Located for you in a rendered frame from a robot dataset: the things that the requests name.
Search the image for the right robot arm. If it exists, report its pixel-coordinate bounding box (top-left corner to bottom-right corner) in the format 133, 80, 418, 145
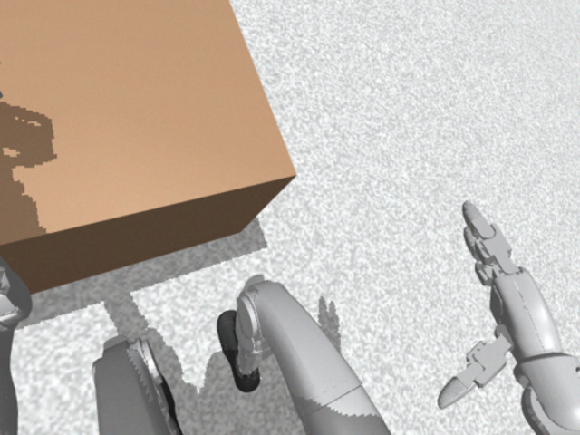
513, 353, 580, 435

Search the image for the right robot foot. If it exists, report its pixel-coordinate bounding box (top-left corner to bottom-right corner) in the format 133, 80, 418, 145
217, 310, 260, 392

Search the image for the right robot hand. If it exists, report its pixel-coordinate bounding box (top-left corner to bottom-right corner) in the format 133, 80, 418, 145
438, 201, 563, 410

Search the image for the left robot foot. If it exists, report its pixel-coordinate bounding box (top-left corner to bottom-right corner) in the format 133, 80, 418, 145
161, 375, 183, 435

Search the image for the left robot arm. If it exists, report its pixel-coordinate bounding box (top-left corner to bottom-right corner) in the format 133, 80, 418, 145
0, 256, 33, 435

